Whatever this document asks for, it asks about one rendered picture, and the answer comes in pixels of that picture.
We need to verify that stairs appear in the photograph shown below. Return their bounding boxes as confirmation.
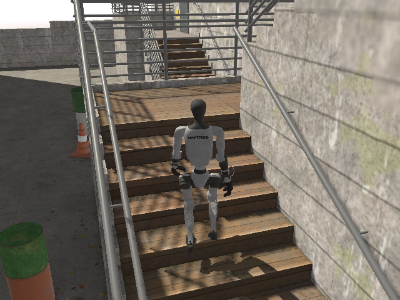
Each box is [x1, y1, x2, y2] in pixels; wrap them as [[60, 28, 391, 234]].
[[154, 39, 214, 79], [100, 113, 327, 300]]

